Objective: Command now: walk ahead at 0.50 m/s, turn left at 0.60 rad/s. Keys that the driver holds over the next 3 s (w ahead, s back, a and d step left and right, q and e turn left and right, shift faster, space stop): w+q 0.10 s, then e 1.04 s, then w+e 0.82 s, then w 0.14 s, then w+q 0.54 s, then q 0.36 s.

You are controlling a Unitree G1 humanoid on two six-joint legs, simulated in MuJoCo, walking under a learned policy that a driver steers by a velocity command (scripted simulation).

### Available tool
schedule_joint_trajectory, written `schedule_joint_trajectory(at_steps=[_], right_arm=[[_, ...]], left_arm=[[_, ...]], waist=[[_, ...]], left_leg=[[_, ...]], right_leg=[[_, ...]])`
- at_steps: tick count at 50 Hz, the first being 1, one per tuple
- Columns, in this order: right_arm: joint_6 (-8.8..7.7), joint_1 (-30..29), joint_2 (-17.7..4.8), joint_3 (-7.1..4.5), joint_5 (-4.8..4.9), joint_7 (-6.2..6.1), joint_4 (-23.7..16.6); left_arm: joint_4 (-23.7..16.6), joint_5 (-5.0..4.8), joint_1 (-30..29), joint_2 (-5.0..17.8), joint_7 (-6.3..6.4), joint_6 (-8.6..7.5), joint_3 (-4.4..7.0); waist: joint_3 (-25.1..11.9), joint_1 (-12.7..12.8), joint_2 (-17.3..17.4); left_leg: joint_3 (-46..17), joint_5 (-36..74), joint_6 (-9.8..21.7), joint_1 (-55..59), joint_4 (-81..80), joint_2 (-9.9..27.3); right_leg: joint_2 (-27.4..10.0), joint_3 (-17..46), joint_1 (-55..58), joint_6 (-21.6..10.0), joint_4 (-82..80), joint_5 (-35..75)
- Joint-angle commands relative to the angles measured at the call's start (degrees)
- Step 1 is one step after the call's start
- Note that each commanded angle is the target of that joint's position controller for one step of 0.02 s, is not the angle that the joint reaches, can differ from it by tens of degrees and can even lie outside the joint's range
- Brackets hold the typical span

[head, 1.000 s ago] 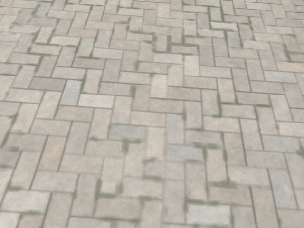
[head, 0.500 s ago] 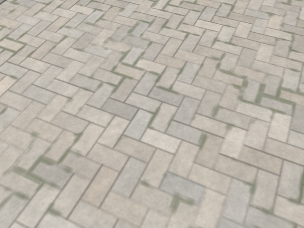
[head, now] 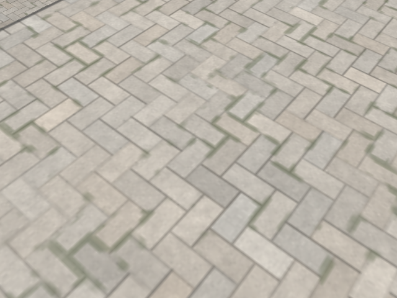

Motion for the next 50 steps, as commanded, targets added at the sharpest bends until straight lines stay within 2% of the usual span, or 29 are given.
schedule_joint_trajectory(at_steps=[1,3,5,8,10,11,12,13,14,15,16,17,19,22,25,28,30,32,33,34,35,36,37,38,39,42,45,47,50], right_arm=[[-1.12,-2.5,-10.1,-2.79,0.22,-1.27,-3.8],[-0.80,-0.9,-10.4,-2.88,0.49,-1.60,-2.8],[-0.65,1.5,-10.8,-3.05,0.73,-1.68,-1.5],[-0.14,3.7,-8.6,-2.32,0.49,-2.13,0.9],[0.28,3.0,-8.0,-2.07,-0.11,-2.27,1.5],[0.40,1.6,-7.7,-1.88,-0.15,-2.23,1.3],[0.33,1.7,-6.6,-1.42,-0.59,-2.17,0.8],[-0.01,7.2,-4.3,-0.42,-1.42,-2.10,0.5],[-0.09,15.2,-4.1,0.01,-0.99,-1.76,2.9],[0.32,12.8,-8.8,-0.80,-0.67,-1.57,3.0],[0.97,5.2,-10.1,-1.30,-0.25,-1.73,1.5],[1.54,0.1,-9.8,-1.32,-0.56,-2.05,0.2],[2.28,-2.7,-8.1,-1.32,-0.96,-2.72,-1.3],[2.20,-1.2,-4.9,-0.58,-0.89,-3.52,-0.5],[2.34,-3.1,-5.1,-0.57,-0.79,-3.57,-0.4],[2.34,-6.4,-5.2,-0.59,-0.57,-3.08,-1.2],[1.59,-7.6,-5.3,-0.68,-0.39,-2.55,-1.6],[0.54,-6.1,-5.4,-0.95,-0.15,-1.99,-1.1],[0.16,-5.1,-6.4,-1.37,-0.23,-1.92,-0.8],[0.15,-3.8,-9.9,-2.19,-1.14,-2.30,-1.0],[0.99,-6.0,-14.4,-3.25,-2.84,-2.49,-1.1],[0.99,-7.4,-11.5,-2.71,-3.79,-2.35,-2.1],[0.88,-9.5,-8.4,-1.72,-3.19,-2.50,-3.0],[0.86,-11.8,-7.0,-1.33,-2.21,-2.55,-3.3],[0.85,-12.8,-6.3,-1.08,-1.34,-2.66,-3.3],[1.58,-11.2,-6.6,-1.08,-1.46,-3.08,-2.4],[2.38,-9.0,-8.2,-1.78,-1.54,-3.40,-1.6],[2.63,-9.6,-9.7,-2.39,-1.32,-3.09,-1.6],[2.70,-9.9,-11.1,-2.99,-0.65,-2.28,-1.1]], left_arm=[[-3.7,0.36,-1.8,3.1,0.06,0.13,0.70],[-4.7,0.07,-6.3,2.1,-0.33,-0.15,0.22],[-5.7,-0.59,-9.5,2.5,-0.77,-0.51,0.25],[-5.4,-0.01,-8.8,3.8,-1.69,-1.23,0.75],[-4.5,0.37,-5.9,4.5,-2.02,-1.57,1.21],[-3.3,0.72,-2.2,5.0,-1.91,-1.71,1.60],[-2.4,1.29,2.1,6.8,-1.71,-1.97,2.09],[-2.2,2.31,6.8,10.1,-1.69,-1.96,2.44],[-0.5,1.15,9.6,9.1,-2.08,-0.87,2.41],[-0.9,-1.31,9.4,7.0,-2.35,0.08,1.94],[-1.9,-1.89,5.2,5.9,-2.17,0.83,1.59],[-2.5,-1.54,2.7,5.3,-1.92,1.49,1.22],[-2.9,-0.55,1.1,6.7,-1.11,2.47,1.71],[-3.2,-0.24,1.1,7.3,-0.31,3.47,2.40],[-3.6,-1.29,1.5,8.7,0.77,4.76,3.33],[-4.0,-1.63,1.5,8.5,1.36,6.08,3.56],[-4.1,-1.61,1.9,8.3,1.62,6.79,3.64],[-4.5,-1.94,1.3,8.0,1.96,7.47,3.59],[-4.5,-2.17,1.9,7.1,2.07,7.67,3.32],[-4.7,-1.83,3.8,4.7,1.99,7.63,2.53],[-6.5,-1.88,4.8,2.6,1.79,7.19,2.10],[-5.7,-1.20,5.9,7.3,1.81,6.64,3.41],[-4.5,-1.67,7.2,9.6,1.68,6.76,4.45],[-3.1,-1.81,8.6,9.1,1.90,7.48,4.69],[-2.7,-1.61,9.1,8.3,2.17,8.18,4.62],[-4.8,-2.14,5.8,5.2,1.70,8.78,3.57],[-7.2,-2.15,2.1,3.8,0.98,8.65,2.74],[-8.2,-1.93,1.3,3.4,0.41,8.69,2.33],[-8.9,-1.89,1.5,4.4,-0.16,9.08,2.61]], waist=[[-2.9,1.4,4.5],[-2.2,-0.5,5.4],[-1.9,-1.9,5.6],[-2.6,-2.1,7.2],[-3.8,-0.6,8.6],[-5.5,1.7,8.4],[-9.6,3.5,6.1],[-18.8,2.6,-3.3],[-26.2,1.6,-14.6],[-24.8,2.7,-9.1],[-16.9,3.7,-4.0],[-11.5,3.9,-0.6],[-7.3,2.1,-1.5],[-9.0,1.0,-5.4],[-11.7,1.5,-5.1],[-9.8,2.4,-5.9],[-8.7,2.7,-6.7],[-8.3,1.2,-6.9],[-8.3,0.6,-6.2],[-10.0,1.2,-0.7],[-7.4,4.0,15.5],[-7.6,2.8,15.2],[-7.1,3.6,11.1],[-6.3,4.5,8.9],[-5.7,4.2,8.7],[-5.0,2.4,10.1],[-6.6,0.2,11.2],[-7.4,-0.1,11.6],[-7.6,0.0,12.3]], left_leg=[[-11.5,12.1,9.8,-1.6,-8.8,12.2],[-10.4,8.1,7.9,-3.4,-8.1,10.5],[-12.2,5.0,7.0,-3.4,-7.4,11.2],[-12.8,12.5,5.2,4.2,-1.1,13.3],[-13.1,20.6,3.5,8.0,3.9,14.2],[-11.9,27.1,2.2,8.5,8.4,12.7],[-9.5,27.8,-0.1,6.8,16.5,9.4],[-7.3,10.0,-3.6,-4.6,32.2,5.1],[-3.6,-27.4,-7.9,-15.3,48.2,0.1],[-5.8,-27.6,-8.6,-18.8,52.2,2.6],[-4.3,-23.9,-9.3,-22.1,53.3,4.5],[-2.7,-21.4,-9.5,-23.3,51.4,5.5],[-2.3,-17.7,-9.1,-19.6,44.3,7.1],[-0.6,-17.5,-9.6,-13.8,32.3,5.6],[-1.3,-10.8,-10.1,-10.4,26.0,4.8],[-1.8,-7.9,-10.0,-8.5,20.7,4.0],[-1.9,-7.3,-9.5,-7.3,16.0,3.6],[-1.3,-2.7,-8.4,-2.7,6.4,3.4],[-1.6,0.9,-7.3,1.6,0.8,5.1],[-8.6,1.3,-3.9,7.3,-2.2,14.4],[-21.6,7.7,4.0,7.2,-4.9,24.6],[-25.0,12.3,8.9,4.6,-5.1,29.0],[-20.5,13.9,8.2,3.7,-4.0,26.8],[-15.1,13.8,6.0,3.7,-2.9,23.3],[-12.0,14.3,4.9,4.6,-2.2,21.6],[-5.4,19.8,5.7,5.9,-2.2,19.5],[-3.7,21.1,6.9,10.1,-1.7,21.1],[-2.0,21.8,7.2,9.0,-1.5,22.1],[-0.5,22.7,7.1,7.9,-0.6,23.3]], right_leg=[[1.3,-0.9,0.8,1.9,-10.5,10.4],[3.5,-1.2,4.3,1.9,-19.1,17.6],[5.0,-0.9,7.1,1.6,-23.5,20.9],[5.0,-0.7,7.1,-0.9,-27.9,22.1],[5.4,-1.5,9.1,-3.4,-28.9,18.8],[6.4,-3.2,14.1,-5.0,-31.2,20.2],[4.0,-2.0,22.8,-6.9,-30.8,33.0],[-6.5,10.2,41.5,-13.9,-25.5,52.2],[-16.4,27.9,52.3,-23.1,-28.6,53.7],[-15.1,32.3,49.6,-22.3,-32.5,37.0],[-12.5,27.6,43.0,-19.9,-34.3,27.3],[-10.2,23.8,35.8,-18.4,-36.0,23.4],[-6.6,19.8,25.7,-16.6,-38.7,20.8],[-3.8,16.0,21.9,-16.3,-39.1,25.1],[-3.4,16.8,20.7,-16.0,-39.4,18.2],[-2.1,19.2,18.0,-14.8,-40.2,6.2],[-1.7,21.3,18.3,-14.1,-39.3,4.2],[-0.4,22.5,18.2,-12.4,-36.6,5.6],[1.3,22.1,16.8,-10.5,-34.4,4.5],[4.2,18.7,12.6,-7.5,-27.3,-4.5],[13.1,6.4,2.6,-4.1,-16.3,-16.5],[10.7,4.2,1.3,-1.5,-2.4,-21.0],[9.5,4.6,1.4,-0.5,4.0,-18.3],[8.8,4.0,1.1,0.7,7.0,-15.5],[8.3,3.6,-0.4,1.8,9.8,-12.5],[7.1,0.0,-1.1,3.8,8.4,-8.5],[5.0,-1.4,0.5,4.4,0.1,-8.1],[4.2,-3.2,5.2,3.7,-5.4,-8.4],[4.7,-5.8,10.5,2.0,-12.3,-8.0]])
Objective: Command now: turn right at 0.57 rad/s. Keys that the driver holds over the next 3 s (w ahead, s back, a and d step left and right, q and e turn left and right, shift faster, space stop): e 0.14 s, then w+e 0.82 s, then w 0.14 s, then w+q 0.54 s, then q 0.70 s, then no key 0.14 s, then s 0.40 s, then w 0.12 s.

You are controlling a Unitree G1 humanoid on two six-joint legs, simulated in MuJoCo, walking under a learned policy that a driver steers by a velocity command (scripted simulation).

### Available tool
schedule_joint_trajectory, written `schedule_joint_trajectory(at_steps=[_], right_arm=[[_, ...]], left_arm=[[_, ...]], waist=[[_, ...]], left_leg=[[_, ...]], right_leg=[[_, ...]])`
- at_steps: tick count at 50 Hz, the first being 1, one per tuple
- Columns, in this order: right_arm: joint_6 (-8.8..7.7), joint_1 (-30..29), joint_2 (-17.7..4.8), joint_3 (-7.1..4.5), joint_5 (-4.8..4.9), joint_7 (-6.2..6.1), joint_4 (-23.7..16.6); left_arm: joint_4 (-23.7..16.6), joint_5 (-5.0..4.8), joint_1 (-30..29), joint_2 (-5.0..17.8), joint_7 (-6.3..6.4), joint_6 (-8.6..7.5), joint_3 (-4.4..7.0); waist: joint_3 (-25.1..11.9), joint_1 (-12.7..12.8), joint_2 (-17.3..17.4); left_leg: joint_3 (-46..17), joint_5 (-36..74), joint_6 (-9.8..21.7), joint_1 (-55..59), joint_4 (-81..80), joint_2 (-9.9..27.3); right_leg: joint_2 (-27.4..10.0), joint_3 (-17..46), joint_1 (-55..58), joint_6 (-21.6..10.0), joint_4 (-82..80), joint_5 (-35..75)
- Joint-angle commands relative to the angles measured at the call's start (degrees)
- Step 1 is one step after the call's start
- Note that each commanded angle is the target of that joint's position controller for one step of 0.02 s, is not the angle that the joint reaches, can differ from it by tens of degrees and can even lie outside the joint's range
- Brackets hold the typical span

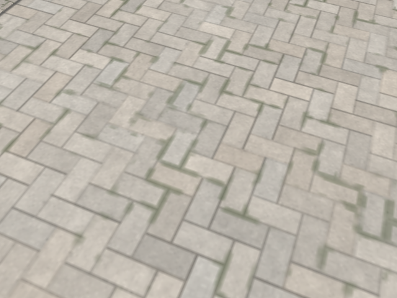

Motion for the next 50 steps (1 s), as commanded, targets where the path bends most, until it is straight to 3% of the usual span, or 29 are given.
schedule_joint_trajectory(at_steps=[1,3,4,5,6,7,8,9,10,11,14,18,22,24,26,27,28,29,30,31,33,34,36,40,45,47,49,50], right_arm=[[-0.58,-0.4,-12.4,-3.75,0.85,0.40,-2.8],[-0.71,-1.5,-12.7,-3.95,1.98,0.55,-2.4],[-0.87,-0.7,-11.7,-3.79,2.47,0.56,-1.7],[-1.16,2.6,-9.6,-3.33,1.69,0.75,-0.5],[-1.37,2.4,-5.4,-1.79,-1.86,1.09,-3.0],[-1.47,-4.0,-7.7,-2.40,-1.27,0.45,-4.7],[-1.30,-4.6,-9.6,-3.05,0.18,0.34,-4.6],[-1.41,-3.6,-9.9,-3.36,0.78,0.49,-4.2],[-1.60,-4.0,-10.2,-3.63,0.63,0.50,-3.6],[-1.86,-4.3,-10.4,-3.77,0.48,0.63,-3.7],[-3.71,-4.6,-9.3,-3.55,0.86,1.49,-3.4],[-5.50,-6.9,-7.3,-2.63,0.91,2.31,-3.1],[-6.61,-8.5,-7.8,-2.40,1.76,3.19,-3.8],[-7.25,-7.3,-8.7,-2.67,2.23,3.35,-3.6],[-7.86,-3.2,-8.9,-3.05,2.30,3.16,-2.4],[-8.04,0.7,-9.7,-3.49,2.03,2.79,-1.5],[-8.12,8.3,-12.2,-4.19,1.17,2.19,-0.2],[-7.48,13.2,-18.0,-5.31,-0.27,2.19,1.1],[-7.37,11.4,-15.9,-4.95,0.05,2.65,1.2],[-7.24,9.0,-12.0,-3.84,0.69,2.44,0.4],[-6.82,5.7,-8.3,-2.53,0.62,1.98,-0.1],[-6.73,5.3,-7.6,-2.14,0.40,1.70,0.1],[-7.04,5.9,-7.8,-2.12,0.08,1.44,0.7],[-6.92,6.9,-9.2,-2.29,0.03,1.31,2.1],[-6.11,9.4,-11.5,-2.53,1.07,1.22,4.1],[-5.57,10.3,-12.6,-2.81,1.72,1.33,4.9],[-4.95,10.9,-14.1,-3.21,2.18,1.22,5.3],[-4.57,11.4,-15.1,-3.41,2.35,1.09,5.5]], left_arm=[[-5.7,0.04,-1.8,4.8,-0.64,-0.44,1.16],[-5.3,0.04,0.4,4.7,-1.12,-0.21,1.47],[-4.5,0.21,2.5,5.2,-1.03,-0.22,1.88],[-4.2,0.27,4.6,8.0,-0.42,-0.31,2.88],[-5.6,0.68,5.8,15.8,0.68,-0.56,4.49],[-6.4,2.68,6.7,14.0,-0.03,-1.91,3.74],[-5.5,2.49,6.3,12.1,-0.23,-3.09,3.22],[-4.6,1.03,5.2,10.4,0.02,-3.82,2.97],[-4.6,-0.04,4.3,8.6,0.29,-3.98,2.38],[-4.7,-0.17,3.3,8.0,0.63,-4.04,1.86],[-5.1,0.99,3.8,7.8,1.46,-4.78,1.53],[-4.0,0.45,5.8,9.8,1.82,-5.51,2.18],[-3.2,-0.10,7.4,10.6,1.36,-5.43,2.46],[-3.1,-0.09,7.4,10.2,1.13,-5.30,2.29],[-3.2,-0.13,6.4,8.4,1.05,-5.10,1.70],[-3.3,0.02,6.2,6.2,1.07,-5.13,1.03],[-3.9,0.48,5.8,2.3,1.06,-5.31,-0.21],[-7.2,-0.60,6.9,-0.1,1.20,-5.93,-1.03],[-6.7,-1.23,7.5,5.1,1.43,-6.30,0.11],[-5.7,-0.96,6.2,7.8,1.35,-6.15,1.00],[-4.6,-0.06,5.7,7.0,0.95,-5.87,1.24],[-4.9,-0.16,4.7,5.9,0.47,-5.85,1.09],[-5.5,-0.28,3.5,3.8,-0.11,-5.88,0.55],[-7.3,-0.11,-0.1,2.1,-0.64,-5.91,-0.17],[-9.5,-0.02,-8.1,0.0,-2.62,-6.58,-1.29],[-10.4,-0.26,-9.7,0.6,-3.34,-6.63,-1.12],[-10.7,0.10,-8.3,2.3,-3.56,-6.50,-0.23],[-10.0,0.29,-4.3,4.0,-3.40,-6.30,0.71]], waist=[[-7.4,-1.1,11.8],[-7.3,0.9,11.2],[-7.6,1.9,9.9],[-8.7,1.9,3.1],[-9.4,0.3,-16.8],[-11.7,5.5,-13.0],[-10.6,4.9,-7.7],[-8.8,3.4,-6.0],[-7.1,3.3,-4.9],[-5.1,2.8,-6.0],[-4.0,2.4,-7.0],[-3.2,3.4,-7.1],[-2.2,4.1,-7.1],[-2.3,3.2,-7.3],[-2.8,0.2,-6.8],[-4.0,-1.8,-5.9],[-8.1,-4.9,-0.5],[-11.0,-3.9,14.5],[-6.5,-3.2,14.4],[-2.2,-3.1,11.7],[-0.2,-1.8,8.9],[0.5,-1.5,9.0],[0.2,-1.7,8.7],[0.7,-2.2,6.4],[3.0,-4.5,4.9],[3.4,-4.1,4.9],[0.5,-1.8,6.3],[-2.6,1.1,7.1]], left_leg=[[-8.8,26.1,12.3,9.0,-4.3,14.6],[-7.1,24.7,10.1,7.7,-0.9,14.4],[-5.0,20.9,7.4,5.3,2.6,12.9],[-0.6,11.8,2.6,-1.6,10.5,9.7],[4.2,-20.1,-4.0,-19.8,28.6,1.5],[-5.4,-27.4,-5.0,-24.5,39.2,-2.8],[-8.0,-23.2,-4.2,-25.7,42.6,-1.2],[-8.6,-17.3,-3.2,-27.4,40.3,0.1],[-8.9,-13.1,-2.7,-28.8,37.6,0.9],[-9.0,-9.1,-2.6,-28.4,35.3,0.8],[-8.5,-1.6,-2.9,-26.1,27.2,-1.0],[-8.5,2.4,-3.7,-19.8,13.5,-2.9],[-8.8,1.5,-3.3,-13.3,6.6,-4.1],[-9.0,1.7,-2.4,-8.7,4.3,-4.4],[-8.3,4.1,-1.0,-0.3,-0.5,-4.3],[-9.0,3.9,0.0,6.8,-2.2,-2.5],[-17.4,-2.1,3.0,17.8,-3.9,5.9],[-39.6,-23.1,10.4,25.5,-11.4,17.6],[-47.1,-31.7,12.7,22.1,-14.1,20.7],[-40.6,-28.2,11.3,19.1,-13.8,18.3],[-28.7,-14.8,8.8,14.9,-14.3,13.7],[-23.9,-9.0,8.1,12.8,-15.2,12.4],[-17.5,-1.3,8.3,11.0,-16.6,11.0],[-9.1,10.3,9.4,11.2,-17.6,10.9],[-0.9,15.5,8.1,11.7,-17.6,10.9],[0.9,21.4,7.4,14.7,-16.1,12.1],[3.0,42.0,6.5,17.2,-9.8,12.7],[3.9,52.2,6.1,17.8,-3.2,12.7]], right_leg=[[0.6,-3.4,1.4,-1.7,-7.3,0.7],[1.5,-4.8,6.5,-4.3,-16.8,6.5],[2.7,-4.9,11.7,-6.1,-23.3,12.3],[-0.1,1.3,20.5,-8.7,-27.3,23.9],[-16.4,23.0,30.6,-16.8,-25.8,49.6],[-21.2,29.1,25.9,-26.3,-27.6,49.2],[-17.8,24.9,25.3,-25.2,-29.5,36.1],[-14.1,22.7,24.7,-21.9,-31.2,18.6],[-12.5,22.9,23.9,-19.9,-33.3,4.5],[-11.3,23.5,21.8,-19.4,-35.6,-2.9],[-9.4,22.8,20.7,-18.9,-38.3,-3.0],[-7.7,20.9,17.8,-18.3,-37.1,1.0],[-7.5,24.3,13.3,-18.4,-35.6,-1.9],[-7.4,26.8,11.8,-17.8,-34.5,-3.0],[-5.2,27.1,8.7,-16.0,-31.1,-4.0],[-3.0,25.5,5.1,-14.2,-26.9,-4.4],[0.7,20.5,-2.0,-11.4,-14.3,-8.6],[7.4,10.4,-15.7,-8.6,3.2,-13.8],[3.1,9.6,-22.5,-7.5,12.8,-11.2],[1.1,9.4,-24.4,-7.2,16.5,-6.2],[-1.2,8.0,-22.8,-6.3,17.0,1.3],[-2.5,7.5,-21.6,-6.1,16.6,4.0],[-3.1,5.7,-20.8,-5.3,16.5,8.5],[-3.5,4.5,-21.5,-3.7,8.4,15.8],[-2.9,-1.0,-15.4,-5.5,-7.4,23.0],[-2.0,-2.5,-13.7,-7.3,-11.0,21.0],[1.4,-5.2,-7.0,-10.0,-12.8,15.8],[3.7,-6.2,-0.6,-11.7,-13.3,13.3]])
Over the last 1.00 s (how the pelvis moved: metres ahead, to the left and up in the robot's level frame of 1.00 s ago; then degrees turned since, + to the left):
0.28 -0.02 0.00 -18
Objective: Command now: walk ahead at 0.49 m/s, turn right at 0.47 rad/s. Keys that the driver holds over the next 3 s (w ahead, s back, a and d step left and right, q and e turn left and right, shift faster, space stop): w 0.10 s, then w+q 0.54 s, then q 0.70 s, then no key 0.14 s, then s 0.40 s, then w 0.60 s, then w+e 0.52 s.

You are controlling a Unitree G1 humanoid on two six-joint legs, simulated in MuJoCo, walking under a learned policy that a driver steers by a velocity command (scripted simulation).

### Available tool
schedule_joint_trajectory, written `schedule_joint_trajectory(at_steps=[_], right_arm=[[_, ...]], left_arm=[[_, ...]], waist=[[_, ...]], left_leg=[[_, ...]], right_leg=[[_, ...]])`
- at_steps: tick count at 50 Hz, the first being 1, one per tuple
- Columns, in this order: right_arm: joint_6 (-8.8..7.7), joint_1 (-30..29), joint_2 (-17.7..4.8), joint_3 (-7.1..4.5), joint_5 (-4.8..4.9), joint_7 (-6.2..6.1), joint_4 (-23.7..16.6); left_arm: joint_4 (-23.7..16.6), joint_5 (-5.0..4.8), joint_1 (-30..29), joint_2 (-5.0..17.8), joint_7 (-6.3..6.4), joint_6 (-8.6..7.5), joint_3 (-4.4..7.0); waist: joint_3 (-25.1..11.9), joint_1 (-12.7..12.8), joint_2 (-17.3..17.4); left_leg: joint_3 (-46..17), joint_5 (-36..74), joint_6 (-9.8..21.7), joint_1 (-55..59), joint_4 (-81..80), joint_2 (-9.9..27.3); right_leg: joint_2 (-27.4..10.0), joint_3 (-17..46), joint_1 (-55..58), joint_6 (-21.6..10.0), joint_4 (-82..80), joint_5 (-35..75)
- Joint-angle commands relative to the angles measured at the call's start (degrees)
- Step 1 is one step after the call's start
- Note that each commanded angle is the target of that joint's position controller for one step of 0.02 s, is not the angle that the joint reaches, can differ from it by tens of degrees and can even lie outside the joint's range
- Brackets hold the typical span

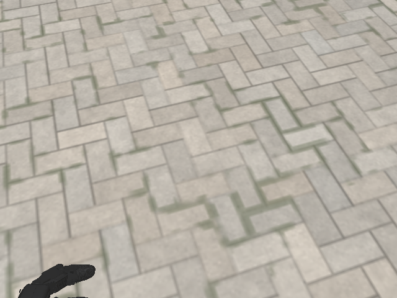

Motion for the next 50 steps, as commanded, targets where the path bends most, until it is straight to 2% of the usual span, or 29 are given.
schedule_joint_trajectory(at_steps=[1,2,3,4,5,6,7,9,12,14,17,22,24,26,27,28,29,30,31,32,33,34,35,36,38,42,46,49,50], right_arm=[[0.24,-2.1,-12.4,-2.64,0.74,-0.50,-3.0],[-0.15,-1.5,-10.7,-1.75,0.05,-0.64,-3.5],[-1.10,6.0,-1.8,1.35,-2.39,0.51,-6.4],[-2.78,2.6,-6.1,0.83,-0.73,1.17,-5.3],[-3.41,-5.3,-9.6,-0.43,1.87,1.38,-8.0],[-3.78,-7.8,-8.4,0.18,2.04,1.13,-9.1],[-3.58,-8.4,-7.9,0.19,0.98,0.77,-8.4],[-1.96,-4.5,-7.3,-0.06,0.56,0.92,-6.7],[0.20,-3.9,-4.4,0.39,0.29,0.65,-5.9],[0.54,-7.3,-3.9,0.43,0.20,0.46,-6.9],[-0.20,-11.3,-3.1,0.56,0.15,1.20,-7.9],[-0.70,-19.4,-1.5,1.39,0.26,3.05,-11.5],[-0.77,-21.1,-1.7,1.33,0.07,3.94,-13.2],[-0.52,-19.9,-3.0,0.73,-0.02,4.51,-14.3],[-0.19,-17.2,-4.3,0.03,-0.09,4.47,-14.3],[0.10,-11.2,-6.5,-1.20,-0.07,4.22,-13.3],[0.33,-2.2,-9.6,-2.94,0.13,3.44,-11.6],[0.79,4.4,-16.4,-4.87,-0.14,2.37,-11.0],[0.34,3.2,-15.5,-4.24,0.54,2.46,-12.1],[0.17,3.1,-11.3,-3.03,0.03,2.41,-12.2],[-0.01,-0.3,-9.6,-2.57,-0.32,2.20,-12.7],[-0.01,-4.6,-8.5,-2.20,-0.37,2.10,-13.5],[0.05,-7.5,-7.1,-1.77,-0.66,1.86,-14.4],[0.25,-9.0,-6.8,-1.62,-1.19,1.58,-15.1],[0.39,-10.1,-7.7,-1.92,-1.18,0.98,-14.7],[2.18,-9.8,-9.4,-2.64,-0.10,-0.66,-13.5],[4.26,-7.5,-9.1,-2.66,0.21,-1.67,-12.5],[4.69,-9.4,-8.0,-2.43,-0.07,-1.96,-13.4],[4.65,-10.7,-7.1,-2.17,-0.02,-1.95,-13.9]], left_arm=[[-2.1,0.07,10.1,8.6,0.37,-0.41,4.00],[0.3,-0.05,19.4,11.4,1.53,0.28,5.52],[1.2,-0.29,20.5,18.5,2.25,0.07,6.29],[0.0,-0.17,23.2,13.9,2.10,-0.56,5.06],[0.9,0.72,20.3,11.6,1.70,-1.30,4.08],[1.3,0.57,16.2,10.5,1.73,-1.71,3.66],[1.4,0.86,12.5,8.4,1.79,-2.04,2.92],[1.5,1.89,9.3,6.1,1.78,-2.93,2.16],[4.0,1.64,8.8,6.8,1.80,-4.62,2.43],[5.6,2.13,9.7,7.0,2.18,-5.01,2.57],[6.6,2.15,9.5,7.2,2.69,-5.09,2.46],[10.1,1.26,14.0,8.9,3.20,-4.06,3.02],[11.0,0.84,14.8,9.4,3.51,-2.92,3.32],[10.9,0.70,13.8,10.8,4.14,-1.81,3.70],[10.7,0.70,13.4,11.7,4.59,-1.31,3.92],[10.4,0.82,12.8,12.1,5.03,-0.74,3.93],[10.0,0.74,12.2,11.6,5.50,-0.60,3.54],[7.6,2.07,17.1,6.7,5.26,-1.68,1.81],[6.8,2.46,18.0,3.7,4.07,-3.76,0.22],[5.7,0.06,11.7,8.8,2.94,-5.47,1.51],[4.1,-1.01,7.7,9.0,2.68,-6.35,1.28],[4.0,0.12,6.5,8.4,3.13,-6.56,1.24],[4.3,1.55,7.0,9.3,3.62,-6.04,1.83],[4.4,2.00,8.1,9.2,3.75,-5.21,1.95],[5.2,2.33,10.5,7.1,4.19,-3.73,1.42],[4.7,2.30,6.5,4.8,4.71,-2.68,0.40],[3.4,1.43,0.3,5.7,3.81,-2.64,0.65],[3.6,1.72,1.9,7.7,3.49,-3.29,1.80],[4.1,2.03,4.1,8.0,3.60,-3.80,2.11]], waist=[[-6.9,11.4,6.4],[-11.7,16.0,3.8],[-19.7,9.3,-13.1],[-29.9,13.3,-8.1],[-19.7,14.1,-5.2],[-12.8,11.8,-2.2],[-8.5,9.6,0.2],[-6.4,5.9,-1.6],[-2.9,4.6,-1.0],[-0.4,5.6,-0.6],[0.8,7.0,-0.7],[3.4,10.7,0.5],[3.2,10.8,0.3],[0.8,8.9,-1.6],[-2.0,7.1,-3.1],[-6.0,3.6,-3.7],[-10.7,-1.5,-2.0],[-18.6,-0.8,9.4],[-26.4,1.4,13.8],[-23.0,-1.8,8.5],[-14.5,-0.6,5.5],[-8.4,2.3,0.8],[-6.1,4.4,0.4],[-5.4,6.0,1.9],[-5.6,7.7,2.8],[-8.2,6.5,5.7],[-9.3,3.9,7.8],[-8.5,5.8,9.2],[-8.5,7.6,9.0]], left_leg=[[-1.3,66.7,7.7,-6.9,18.2,12.8],[-1.0,56.0,5.9,-18.5,32.1,11.1],[-2.7,-0.1,2.4,-43.6,55.8,1.5],[-15.5,-9.0,2.5,-47.2,64.6,-1.7],[-16.4,-4.3,3.2,-52.0,65.6,0.8],[-15.6,0.5,3.9,-51.8,61.5,3.6],[-15.1,3.7,3.7,-49.4,57.4,5.7],[-15.9,7.7,3.1,-42.4,54.2,7.7],[-15.7,11.7,1.3,-42.6,49.7,7.9],[-16.9,18.0,0.5,-46.1,44.4,7.2],[-15.7,30.0,0.9,-44.6,32.2,5.1],[-12.9,32.4,3.1,-47.4,21.0,3.4],[-11.5,27.1,4.5,-49.7,19.2,2.6],[-8.4,20.2,6.5,-46.3,18.8,-0.2],[-6.5,16.8,7.7,-41.9,19.6,-2.3],[-5.4,15.3,9.2,-33.8,19.4,-4.6],[-7.4,18.7,11.7,-19.0,16.2,-5.4],[-30.6,18.6,20.0,4.7,17.0,8.5],[-59.0,11.0,28.5,16.5,7.1,17.8],[-54.4,6.8,25.0,15.2,4.0,16.4],[-46.0,13.8,22.5,6.7,3.6,14.6],[-38.9,26.8,20.9,-3.0,3.8,12.2],[-33.7,37.9,19.9,-9.9,3.8,10.4],[-31.3,44.6,19.8,-14.9,3.3,9.0],[-27.1,53.4,19.8,-20.4,2.8,7.2],[-21.4,52.5,15.4,-25.1,5.6,1.7],[-27.0,40.0,12.6,-21.9,9.2,2.3],[-33.8,33.3,11.0,-18.5,14.6,3.0],[-33.9,29.9,9.4,-19.2,18.0,1.1]], right_leg=[[6.6,-4.0,23.0,-5.3,-4.3,-1.5],[4.2,1.4,40.0,-7.2,-4.7,0.0],[-13.8,32.4,62.7,-17.1,-6.4,-7.0],[-19.1,49.7,63.5,-20.5,-16.5,-15.3],[-16.8,40.4,56.8,-16.7,-18.7,-13.2],[-15.0,32.3,47.5,-14.7,-19.3,-8.2],[-13.1,26.0,39.3,-13.3,-20.1,-1.5],[-10.7,19.0,30.1,-12.6,-23.9,4.2],[-10.3,11.5,24.9,-12.4,-28.4,7.8],[-9.2,6.8,25.1,-11.1,-29.7,9.1],[-6.8,0.0,25.8,-8.2,-30.5,9.2],[-10.3,-3.2,35.5,-7.0,-29.7,11.2],[-12.0,-3.7,41.3,-6.5,-26.5,17.1],[-12.5,-5.1,44.5,-5.1,-20.2,34.2],[-12.3,-5.9,45.2,-4.3,-14.9,44.8],[-11.4,-7.0,43.9,-3.2,-6.0,50.8],[-9.2,-8.4,36.3,-1.1,7.2,46.6],[-3.1,-8.4,13.8,2.5,29.2,17.0],[7.8,2.8,-2.1,4.5,43.4,-28.1],[3.8,9.7,-8.6,3.0,45.3,-25.7],[1.5,8.5,-9.6,2.3,41.7,-21.6],[-0.5,7.5,-7.7,2.7,36.4,-19.0],[-2.1,7.0,-3.6,3.5,32.6,-17.7],[-2.2,6.7,0.1,4.5,31.4,-17.2],[-1.6,5.2,3.1,6.8,26.0,-15.4],[2.6,3.4,9.0,8.9,9.2,-2.1],[5.0,5.4,11.3,8.4,-2.0,4.0],[4.6,7.6,13.4,6.1,-8.7,2.2],[3.4,7.1,17.7,4.6,-13.8,8.2]])
Over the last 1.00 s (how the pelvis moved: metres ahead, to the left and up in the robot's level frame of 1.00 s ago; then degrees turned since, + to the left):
0.27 -0.12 -0.02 -36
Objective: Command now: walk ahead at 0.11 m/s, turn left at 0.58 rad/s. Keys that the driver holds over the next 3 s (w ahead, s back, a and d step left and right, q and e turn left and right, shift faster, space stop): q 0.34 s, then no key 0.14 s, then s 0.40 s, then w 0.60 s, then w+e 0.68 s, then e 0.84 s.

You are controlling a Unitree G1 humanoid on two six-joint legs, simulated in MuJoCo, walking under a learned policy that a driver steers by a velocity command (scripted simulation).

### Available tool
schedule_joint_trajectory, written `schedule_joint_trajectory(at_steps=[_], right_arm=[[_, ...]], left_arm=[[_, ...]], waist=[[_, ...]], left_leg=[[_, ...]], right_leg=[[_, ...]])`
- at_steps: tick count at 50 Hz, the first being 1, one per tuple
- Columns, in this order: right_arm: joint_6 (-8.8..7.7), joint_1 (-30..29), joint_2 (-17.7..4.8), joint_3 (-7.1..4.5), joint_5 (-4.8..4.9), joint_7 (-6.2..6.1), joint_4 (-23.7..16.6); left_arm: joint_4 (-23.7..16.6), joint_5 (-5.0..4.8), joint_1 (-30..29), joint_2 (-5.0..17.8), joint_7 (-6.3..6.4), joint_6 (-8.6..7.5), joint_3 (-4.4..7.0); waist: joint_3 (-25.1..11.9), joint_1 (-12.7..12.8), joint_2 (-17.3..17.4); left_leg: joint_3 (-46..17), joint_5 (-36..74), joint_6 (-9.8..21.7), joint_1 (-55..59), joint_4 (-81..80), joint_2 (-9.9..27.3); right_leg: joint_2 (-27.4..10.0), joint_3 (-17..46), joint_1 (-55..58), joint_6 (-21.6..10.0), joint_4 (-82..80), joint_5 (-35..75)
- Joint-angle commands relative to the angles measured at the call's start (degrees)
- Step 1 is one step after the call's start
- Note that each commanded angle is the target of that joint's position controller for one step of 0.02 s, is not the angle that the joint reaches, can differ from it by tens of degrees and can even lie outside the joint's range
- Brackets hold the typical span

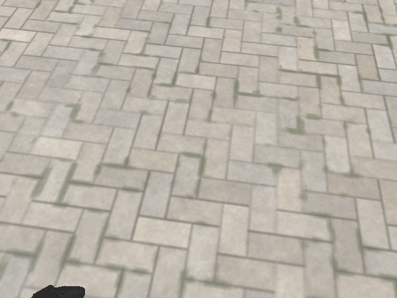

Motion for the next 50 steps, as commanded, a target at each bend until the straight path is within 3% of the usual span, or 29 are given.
schedule_joint_trajectory(at_steps=[1,2,3,4,5,6,8,10,14,18,20,21,22,23,24,25,26,27,28,30,35,43,44,45,47,48,49,50], right_arm=[[-0.77,-2.9,-3.8,-0.69,-0.76,-0.23,-5.5],[-1.11,5.6,-0.7,0.20,-1.58,-0.04,-5.0],[-1.02,10.0,-5.1,-0.38,-0.63,0.36,-4.6],[-0.26,7.2,-9.5,-1.82,0.03,0.21,-3.3],[0.81,3.2,-10.4,-2.38,0.24,-0.11,-3.4],[1.87,1.5,-9.7,-2.47,0.30,-0.43,-3.7],[2.69,0.6,-6.7,-1.84,0.33,-0.41,-4.7],[2.51,0.3,-4.5,-1.29,0.23,-0.37,-5.4],[2.10,-2.3,-3.6,-0.72,-0.25,0.46,-7.0],[2.32,-2.2,-4.6,-1.06,-0.38,1.61,-7.5],[2.20,1.0,-4.0,-1.24,-0.73,2.05,-6.2],[2.10,2.8,-4.7,-1.57,-1.02,2.04,-5.3],[2.02,3.5,-7.8,-2.30,-1.24,1.60,-5.5],[2.05,0.8,-13.5,-3.12,-1.63,0.85,-7.7],[0.88,1.8,-11.4,-2.59,-3.63,1.07,-7.8],[-0.20,-1.0,-9.7,-1.84,-4.05,1.22,-7.3],[-0.89,-4.9,-8.5,-1.53,-3.16,1.24,-7.3],[-1.24,-7.1,-7.0,-0.97,-2.28,1.19,-7.3],[-1.30,-7.9,-6.3,-0.52,-1.89,1.02,-7.0],[-1.07,-7.2,-5.3,0.01,-1.98,0.83,-6.2],[-0.04,-6.2,-5.7,-0.02,-1.83,-0.18,-3.6],[1.41,-8.4,-7.1,-0.81,-1.34,-0.81,0.8],[1.60,-8.6,-7.3,-0.93,-1.19,-0.98,1.4],[1.76,-8.7,-7.2,-0.95,-0.88,-1.08,1.8],[1.82,-9.4,-5.2,-0.51,0.13,-0.92,3.5],[1.38,-6.8,-3.2,-0.13,-0.57,-0.34,5.2],[0.83,-6.7,0.4,0.75,-2.38,0.49,5.5],[-0.03,-13.0,-3.8,-1.01,-1.23,0.24,2.4]], left_arm=[[-2.9,1.18,5.9,10.0,0.65,-1.63,3.44],[-3.8,2.59,5.7,12.0,1.25,-0.92,3.47],[-2.5,1.47,8.3,11.2,1.09,0.28,3.91],[-3.8,0.52,6.4,7.9,1.19,0.78,3.12],[-4.0,0.55,4.8,6.0,1.36,1.43,2.60],[-4.4,0.47,2.8,5.3,1.48,2.01,2.22],[-4.0,0.88,0.5,6.4,1.90,2.78,2.50],[-3.3,1.07,1.0,6.3,2.22,3.14,2.74],[-2.5,0.46,0.4,8.0,2.28,3.65,3.67],[-1.3,-0.46,0.3,9.5,1.63,4.13,4.28],[-0.4,-1.67,-0.4,9.5,1.43,4.42,4.20],[0.7,-2.12,1.4,8.3,1.30,4.53,3.90],[1.7,-1.33,3.9,5.2,0.82,4.53,3.07],[-1.0,1.06,3.1,2.8,0.45,4.21,2.11],[-1.5,0.53,-2.4,6.7,1.20,4.17,3.48],[-0.8,-0.73,-1.9,7.3,1.47,4.52,3.99],[0.9,-0.88,0.6,6.8,1.88,5.04,4.19],[2.4,-0.42,2.5,7.1,2.38,5.53,4.42],[3.1,-0.27,3.9,7.0,2.62,5.80,4.51],[3.6,-1.13,4.8,6.3,2.90,6.01,4.35],[3.9,-1.54,4.0,4.7,3.58,6.89,3.29],[6.7,-1.87,7.2,4.4,2.67,6.92,2.83],[7.2,-1.93,7.9,4.3,2.40,6.82,2.84],[8.0,-2.01,9.4,4.3,1.99,6.69,2.80],[11.6,-1.60,14.7,2.3,0.78,6.61,2.52],[12.0,-0.40,14.7,2.2,0.44,6.56,2.09],[11.1,0.56,16.6,4.8,0.86,6.42,2.16],[10.1,1.96,14.4,12.0,0.17,5.33,3.76]], waist=[[-11.6,4.7,4.6],[-15.5,0.3,-9.2],[-19.4,0.2,-15.2],[-15.1,1.9,-7.7],[-11.8,2.8,-4.1],[-9.2,2.8,-3.1],[-5.4,2.0,-5.4],[-6.2,2.6,-7.3],[-8.9,3.7,-7.2],[-8.4,3.7,-7.9],[-8.2,1.4,-6.6],[-7.6,1.0,-5.0],[-6.6,2.0,4.4],[-4.8,3.7,20.6],[-5.8,-1.1,14.7],[-4.6,0.9,12.1],[-4.0,2.9,10.3],[-4.4,3.6,10.2],[-5.1,4.4,10.1],[-6.6,4.2,9.1],[-7.3,2.2,9.2],[-7.8,1.3,10.9],[-7.8,1.4,11.0],[-9.4,1.7,10.2],[-8.8,4.4,8.4],[-6.6,3.7,4.3],[-6.8,4.0,-7.3],[0.0,6.4,-11.4]], left_leg=[[-8.4,16.0,1.0,-2.2,10.8,7.5],[-2.1,-18.2,-2.7,-13.9,23.6,0.0],[1.2,-22.9,-5.0,-20.2,34.2,1.9],[1.2,-18.3,-6.7,-22.0,39.6,4.6],[2.8,-13.8,-7.7,-23.2,41.6,5.8],[3.6,-11.2,-8.5,-22.9,41.8,6.9],[6.6,-7.0,-8.9,-19.4,38.0,8.0],[8.8,-6.0,-9.1,-17.8,33.1,8.3],[10.0,-3.4,-8.0,-13.1,22.7,10.9],[12.2,-1.5,-5.7,-7.5,13.0,10.5],[14.2,4.7,-3.1,-1.3,1.8,8.7],[13.6,8.1,-1.3,3.4,-3.7,7.7],[3.3,15.7,1.8,8.8,-10.1,14.4],[-14.7,26.6,11.1,9.7,-12.7,28.7],[-15.3,24.1,15.6,3.5,-14.0,30.3],[-10.0,25.6,13.7,1.2,-13.4,27.3],[-5.4,28.7,10.9,1.0,-12.0,23.9],[-2.6,35.1,9.4,1.7,-10.5,22.5],[-0.5,42.9,9.3,1.4,-9.2,21.6],[0.8,48.9,10.1,3.7,-8.1,21.3],[-2.0,50.5,11.6,10.8,-6.4,23.6],[-5.6,46.0,11.5,8.6,-7.1,24.1],[-6.0,44.7,11.2,8.4,-7.1,24.0],[-5.9,35.1,10.3,7.5,-8.1,23.5],[-2.0,1.7,5.6,-1.7,-10.2,18.6],[2.2,-9.3,1.2,-9.0,-6.6,14.1],[9.5,-13.7,-4.1,-18.5,8.6,8.0],[8.7,-12.2,-4.6,-21.8,12.8,6.4]], right_leg=[[-8.6,5.0,20.2,-5.4,-6.2,17.6],[-21.9,19.0,33.5,-14.0,-3.8,40.1],[-29.3,32.1,35.7,-21.2,-6.1,30.0],[-25.2,26.9,32.2,-19.9,-6.9,19.8],[-21.3,19.2,28.5,-17.1,-7.1,12.6],[-18.7,14.6,24.2,-15.8,-8.5,7.9],[-14.8,6.8,16.7,-15.1,-11.7,4.2],[-14.4,3.2,17.6,-16.2,-12.5,6.2],[-17.4,-0.1,19.3,-17.7,-12.6,7.9],[-18.6,-2.0,18.6,-16.8,-11.7,4.3],[-17.7,-3.5,16.8,-14.5,-8.2,1.8],[-16.0,-5.2,13.6,-11.6,-5.1,-2.4],[-11.6,-10.4,6.4,-6.0,4.4,-12.1],[-2.8,-14.3,-6.7,-0.3,16.5,-32.4],[-3.2,-6.3,-5.9,-0.2,28.0,-34.8],[-3.7,-4.5,-4.9,-0.7,32.3,-31.6],[-3.8,-3.9,-4.3,-0.6,33.8,-28.3],[-3.5,-3.7,-3.8,0.0,35.4,-26.3],[-2.7,-3.9,-1.8,0.7,38.2,-25.1],[-1.3,-4.0,-1.1,1.7,40.6,-23.9],[-1.1,-2.0,-1.7,2.1,32.9,-25.0],[-1.9,-4.4,8.8,1.7,17.1,-26.2],[-1.8,-4.6,9.8,1.4,14.8,-25.7],[-2.0,-5.1,12.6,0.6,11.2,-23.5],[-0.8,-8.4,24.0,-3.0,-5.4,-12.5],[-2.5,-5.4,28.4,-4.9,-8.4,-14.7],[-14.7,8.8,32.2,-9.1,-12.1,-22.7],[-24.4,22.8,15.6,-18.5,-21.2,-39.2]])
Over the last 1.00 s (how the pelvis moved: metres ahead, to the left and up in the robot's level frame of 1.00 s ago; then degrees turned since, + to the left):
0.56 0.03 0.01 24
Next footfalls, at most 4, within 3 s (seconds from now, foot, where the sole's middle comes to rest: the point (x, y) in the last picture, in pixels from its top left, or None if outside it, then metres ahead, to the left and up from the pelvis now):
0.02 right None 0.17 -0.12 -0.77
0.44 left None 0.06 0.13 -0.77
0.96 right None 0.02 -0.14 -0.77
1.48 left None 0.15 0.18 -0.77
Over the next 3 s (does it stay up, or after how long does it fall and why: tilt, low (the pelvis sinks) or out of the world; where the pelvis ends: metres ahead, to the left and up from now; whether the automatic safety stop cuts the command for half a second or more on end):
stays up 0.62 0.12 0.01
